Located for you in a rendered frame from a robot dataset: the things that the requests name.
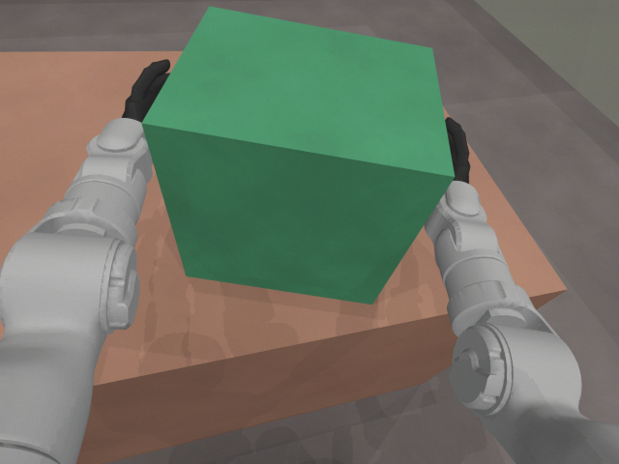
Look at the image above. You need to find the left robot forearm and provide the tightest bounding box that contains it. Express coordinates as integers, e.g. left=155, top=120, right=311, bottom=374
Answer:
left=0, top=118, right=153, bottom=327

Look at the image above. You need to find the robot left upper arm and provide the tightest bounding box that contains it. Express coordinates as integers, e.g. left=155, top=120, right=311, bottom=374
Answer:
left=0, top=232, right=140, bottom=464

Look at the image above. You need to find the carton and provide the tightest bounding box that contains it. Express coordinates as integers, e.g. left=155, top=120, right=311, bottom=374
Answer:
left=141, top=6, right=455, bottom=305

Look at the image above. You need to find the pedestal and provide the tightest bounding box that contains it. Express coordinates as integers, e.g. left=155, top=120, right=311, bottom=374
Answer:
left=0, top=51, right=568, bottom=464

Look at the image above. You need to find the right robot forearm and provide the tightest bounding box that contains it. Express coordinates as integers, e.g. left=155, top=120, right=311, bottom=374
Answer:
left=425, top=181, right=581, bottom=396

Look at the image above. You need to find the robot left hand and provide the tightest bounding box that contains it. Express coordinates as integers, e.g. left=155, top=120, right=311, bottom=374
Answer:
left=122, top=59, right=170, bottom=123

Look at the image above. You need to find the robot right hand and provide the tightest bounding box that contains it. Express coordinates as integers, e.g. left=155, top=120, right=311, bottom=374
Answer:
left=445, top=117, right=470, bottom=184

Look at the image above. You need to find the robot right upper arm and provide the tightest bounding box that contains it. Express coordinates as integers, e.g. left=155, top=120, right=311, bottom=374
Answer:
left=449, top=323, right=619, bottom=464

